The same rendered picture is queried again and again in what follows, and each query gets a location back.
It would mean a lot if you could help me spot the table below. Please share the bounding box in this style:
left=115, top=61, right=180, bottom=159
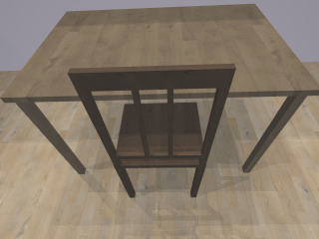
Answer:
left=0, top=3, right=319, bottom=174

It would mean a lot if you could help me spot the chair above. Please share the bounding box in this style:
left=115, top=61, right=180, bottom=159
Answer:
left=68, top=63, right=236, bottom=198

